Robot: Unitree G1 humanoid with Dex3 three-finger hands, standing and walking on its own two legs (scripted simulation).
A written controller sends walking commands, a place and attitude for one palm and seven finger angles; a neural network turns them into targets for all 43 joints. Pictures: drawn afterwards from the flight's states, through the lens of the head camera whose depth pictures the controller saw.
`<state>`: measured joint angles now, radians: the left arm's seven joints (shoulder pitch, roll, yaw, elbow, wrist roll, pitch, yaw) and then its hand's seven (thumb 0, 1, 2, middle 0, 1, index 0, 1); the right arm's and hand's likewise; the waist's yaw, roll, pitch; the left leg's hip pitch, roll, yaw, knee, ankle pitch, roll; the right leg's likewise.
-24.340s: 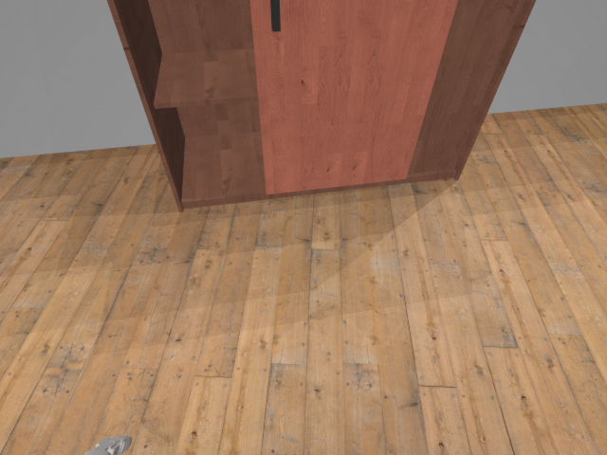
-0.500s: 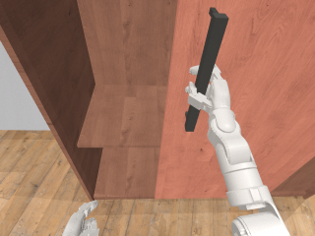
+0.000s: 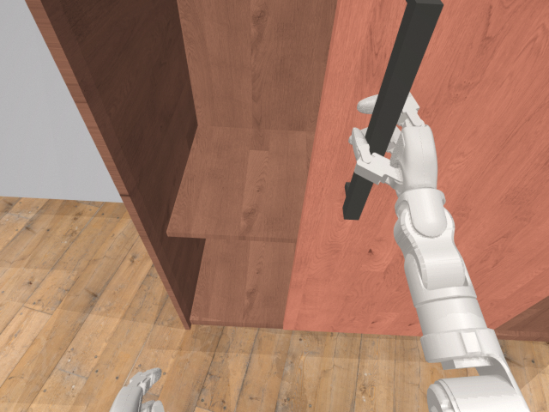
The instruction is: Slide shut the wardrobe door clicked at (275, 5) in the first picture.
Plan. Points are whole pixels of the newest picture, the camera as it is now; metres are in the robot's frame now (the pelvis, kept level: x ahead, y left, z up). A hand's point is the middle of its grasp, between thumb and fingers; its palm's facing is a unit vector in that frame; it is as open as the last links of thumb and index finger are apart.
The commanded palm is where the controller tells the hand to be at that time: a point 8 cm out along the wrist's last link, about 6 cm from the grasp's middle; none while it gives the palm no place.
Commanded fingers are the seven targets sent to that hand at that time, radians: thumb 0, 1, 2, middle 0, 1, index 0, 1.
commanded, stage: step sideways, sliding the door along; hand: right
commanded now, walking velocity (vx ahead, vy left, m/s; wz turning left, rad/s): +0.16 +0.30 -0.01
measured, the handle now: (374, 126) +0.44 -0.11 +0.20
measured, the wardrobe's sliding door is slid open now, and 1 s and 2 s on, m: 0.33 0.24 0.00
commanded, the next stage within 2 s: none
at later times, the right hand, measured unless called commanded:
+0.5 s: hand (343, 151) +0.40 -0.06 +0.19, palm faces +0.13 +0.99 -0.02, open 5.9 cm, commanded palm +0.38 -0.05 +0.19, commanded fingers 0.00 -0.90 -0.90 0.45 1.40 0.45 1.40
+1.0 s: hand (281, 147) +0.40 +0.02 +0.19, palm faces +0.26 +0.96 -0.06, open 6.1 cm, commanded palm +0.38 +0.05 +0.19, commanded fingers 0.00 -0.90 -0.90 0.45 1.40 0.45 1.40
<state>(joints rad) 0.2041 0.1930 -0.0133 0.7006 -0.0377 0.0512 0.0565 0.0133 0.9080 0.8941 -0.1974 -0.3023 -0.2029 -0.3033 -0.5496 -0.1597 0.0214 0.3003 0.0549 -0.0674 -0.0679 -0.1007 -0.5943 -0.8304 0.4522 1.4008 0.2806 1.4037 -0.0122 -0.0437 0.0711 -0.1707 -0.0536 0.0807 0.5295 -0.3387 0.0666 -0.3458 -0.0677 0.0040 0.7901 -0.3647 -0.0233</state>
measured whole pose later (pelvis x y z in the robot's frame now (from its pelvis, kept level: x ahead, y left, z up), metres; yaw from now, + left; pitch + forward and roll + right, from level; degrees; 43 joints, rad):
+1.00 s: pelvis +0.06 +0.21 -0.01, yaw -6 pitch -3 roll +2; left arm 0.06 0.19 0.07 0.59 -0.06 0.01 -0.04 0.01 0.91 0.89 -0.19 -0.30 -0.20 -0.30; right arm -0.42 -0.18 -0.02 -0.04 0.06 -0.03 -0.13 -0.05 -0.69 -0.79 0.46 1.40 0.29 1.36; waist -0.11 -0.03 0.20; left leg -0.29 0.00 0.05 0.66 -0.26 0.00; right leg -0.19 -0.22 0.07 0.60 -0.33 0.12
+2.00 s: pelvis +0.02 +0.39 +0.00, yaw +3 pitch -3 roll +1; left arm 0.14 0.15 0.01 0.66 -0.03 0.05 0.03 0.01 0.91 0.89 -0.20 -0.30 -0.20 -0.30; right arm -0.38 -0.22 -0.07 0.05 0.07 -0.03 -0.13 0.00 -0.71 -0.82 0.46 1.40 0.25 1.40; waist -0.03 0.05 0.11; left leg -0.43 -0.06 0.02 1.00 -0.38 0.01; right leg -0.22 -0.12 -0.06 0.52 -0.25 0.05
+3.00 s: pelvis +0.04 +0.48 +0.01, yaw +6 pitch -1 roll +1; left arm 0.21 0.21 -0.03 0.71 -0.04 -0.05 0.08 0.01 0.90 0.89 -0.20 -0.30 -0.21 -0.30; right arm -0.21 -0.38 -0.30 0.21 0.06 -0.11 -0.15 -0.10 -0.65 -0.81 0.46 1.40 0.29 1.38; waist 0.00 -0.02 -0.02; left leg -0.18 0.00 -0.03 0.41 -0.21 -0.03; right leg -0.23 -0.02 -0.13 0.46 -0.21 -0.05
